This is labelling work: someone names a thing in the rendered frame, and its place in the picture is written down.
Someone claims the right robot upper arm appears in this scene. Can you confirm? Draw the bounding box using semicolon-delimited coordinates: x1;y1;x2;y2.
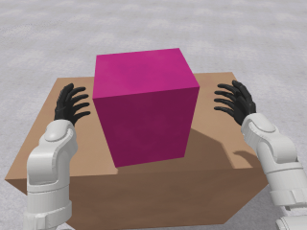
275;215;307;230

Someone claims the right robot forearm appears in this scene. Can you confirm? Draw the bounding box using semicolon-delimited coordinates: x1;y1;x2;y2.
241;113;307;211

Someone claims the pedestal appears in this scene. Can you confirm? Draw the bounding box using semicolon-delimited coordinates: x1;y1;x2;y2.
5;72;269;230

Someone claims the robot right hand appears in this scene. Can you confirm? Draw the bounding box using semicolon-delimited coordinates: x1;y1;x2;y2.
214;80;256;126

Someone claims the carton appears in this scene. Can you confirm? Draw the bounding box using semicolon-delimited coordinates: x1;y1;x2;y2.
92;48;200;168

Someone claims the robot left hand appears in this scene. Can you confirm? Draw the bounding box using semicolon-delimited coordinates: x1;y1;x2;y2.
54;82;91;127

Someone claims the left robot forearm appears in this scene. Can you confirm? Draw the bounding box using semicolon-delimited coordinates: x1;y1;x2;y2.
23;119;79;230

